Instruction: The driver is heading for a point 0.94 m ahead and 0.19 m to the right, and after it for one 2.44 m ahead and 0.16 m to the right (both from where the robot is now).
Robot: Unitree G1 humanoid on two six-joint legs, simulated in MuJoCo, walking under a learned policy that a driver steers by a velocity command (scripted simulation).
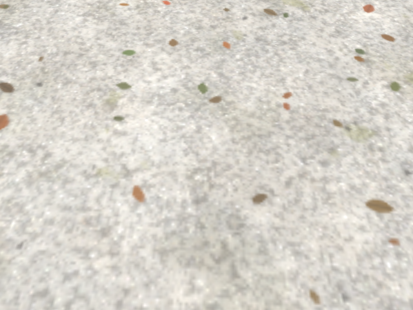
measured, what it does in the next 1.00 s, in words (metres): walks ahead, turning right: right foot, then left foot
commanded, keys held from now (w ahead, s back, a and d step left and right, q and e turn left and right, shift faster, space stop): w+e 0.56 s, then w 0.02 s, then w+q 0.42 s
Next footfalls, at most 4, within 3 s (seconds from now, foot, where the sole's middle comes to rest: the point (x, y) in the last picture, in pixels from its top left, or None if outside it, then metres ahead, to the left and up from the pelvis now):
0.40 right None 0.34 -0.15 -0.77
0.96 left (252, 244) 0.70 -0.11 -0.77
1.48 right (305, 186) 0.95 -0.32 -0.77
1.96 left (246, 138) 1.19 -0.10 -0.77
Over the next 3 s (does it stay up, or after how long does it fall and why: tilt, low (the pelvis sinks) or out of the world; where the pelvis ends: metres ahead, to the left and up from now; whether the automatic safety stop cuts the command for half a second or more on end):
stays up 1.59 -0.17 0.00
